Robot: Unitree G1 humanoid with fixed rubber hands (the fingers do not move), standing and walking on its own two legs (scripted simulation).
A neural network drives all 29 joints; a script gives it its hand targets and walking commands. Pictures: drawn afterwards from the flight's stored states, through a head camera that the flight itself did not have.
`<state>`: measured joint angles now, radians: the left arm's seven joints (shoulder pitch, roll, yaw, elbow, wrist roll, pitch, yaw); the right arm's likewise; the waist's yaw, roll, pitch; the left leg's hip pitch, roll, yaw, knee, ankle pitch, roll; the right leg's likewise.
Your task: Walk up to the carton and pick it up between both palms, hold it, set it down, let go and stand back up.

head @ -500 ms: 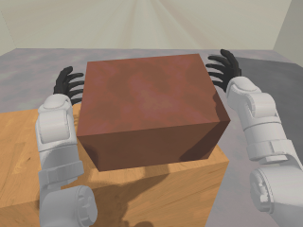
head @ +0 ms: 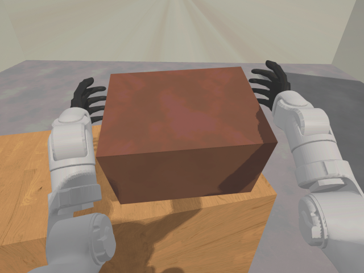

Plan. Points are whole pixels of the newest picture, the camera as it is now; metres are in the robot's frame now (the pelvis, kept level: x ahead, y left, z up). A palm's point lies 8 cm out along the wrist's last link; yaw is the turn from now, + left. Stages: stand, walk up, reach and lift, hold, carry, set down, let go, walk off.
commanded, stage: hold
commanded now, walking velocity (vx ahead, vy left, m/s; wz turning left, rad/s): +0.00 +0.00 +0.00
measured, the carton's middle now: (182, 134) +0.39 +0.00 +0.18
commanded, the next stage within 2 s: none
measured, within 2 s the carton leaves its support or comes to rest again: neither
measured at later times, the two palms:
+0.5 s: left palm (86, 120) +0.36 +0.20 +0.24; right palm (278, 99) +0.37 -0.20 +0.27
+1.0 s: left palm (84, 115) +0.36 +0.20 +0.26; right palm (280, 95) +0.37 -0.20 +0.28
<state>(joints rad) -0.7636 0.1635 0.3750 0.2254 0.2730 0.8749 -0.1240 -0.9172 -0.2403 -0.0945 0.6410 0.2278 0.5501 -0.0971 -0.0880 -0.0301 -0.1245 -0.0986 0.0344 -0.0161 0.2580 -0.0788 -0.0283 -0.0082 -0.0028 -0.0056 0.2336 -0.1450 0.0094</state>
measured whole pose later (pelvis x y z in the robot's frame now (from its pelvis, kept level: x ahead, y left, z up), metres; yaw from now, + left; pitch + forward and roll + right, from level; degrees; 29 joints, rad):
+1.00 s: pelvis +0.01 +0.00 +0.00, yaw -1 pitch -5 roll -1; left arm -0.73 0.13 0.40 0.12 0.31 0.89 -0.16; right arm -0.90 -0.25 -0.08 0.56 0.24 0.57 -0.09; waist -0.09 -0.03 -0.10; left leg -0.08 0.04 -0.01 0.27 -0.10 -0.03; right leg 0.02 0.00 0.01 0.23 -0.15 0.01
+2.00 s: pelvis +0.01 +0.00 +0.00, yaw +0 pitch -5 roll -1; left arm -0.72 0.15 0.38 0.14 0.27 0.89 -0.13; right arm -0.89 -0.25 -0.07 0.59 0.28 0.55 -0.10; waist -0.08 -0.03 -0.11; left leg -0.09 0.03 -0.01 0.27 -0.10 -0.03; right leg 0.01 0.00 0.01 0.22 -0.15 0.01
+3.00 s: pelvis +0.01 +0.00 +0.00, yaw -1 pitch -5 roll -1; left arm -0.71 0.13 0.38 0.12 0.28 0.89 -0.12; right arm -0.89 -0.26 -0.06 0.57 0.27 0.56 -0.10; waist -0.08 -0.01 -0.11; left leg -0.08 0.04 -0.01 0.26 -0.09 -0.03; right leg 0.01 0.01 0.02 0.23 -0.15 0.00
